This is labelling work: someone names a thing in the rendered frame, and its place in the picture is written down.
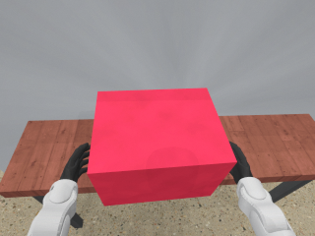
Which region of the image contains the robot right hand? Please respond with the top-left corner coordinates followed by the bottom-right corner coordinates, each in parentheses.
top-left (229, 141), bottom-right (253, 185)

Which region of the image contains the left robot forearm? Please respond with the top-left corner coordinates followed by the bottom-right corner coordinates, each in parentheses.
top-left (27, 179), bottom-right (79, 236)

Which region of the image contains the right robot forearm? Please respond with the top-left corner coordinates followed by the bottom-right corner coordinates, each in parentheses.
top-left (236, 177), bottom-right (296, 236)

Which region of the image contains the robot left hand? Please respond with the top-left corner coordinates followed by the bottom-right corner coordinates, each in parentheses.
top-left (59, 143), bottom-right (91, 183)

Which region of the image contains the carton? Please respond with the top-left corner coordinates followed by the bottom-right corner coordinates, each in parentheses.
top-left (87, 88), bottom-right (237, 207)

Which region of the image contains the table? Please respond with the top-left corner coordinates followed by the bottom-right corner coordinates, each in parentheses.
top-left (0, 113), bottom-right (315, 228)

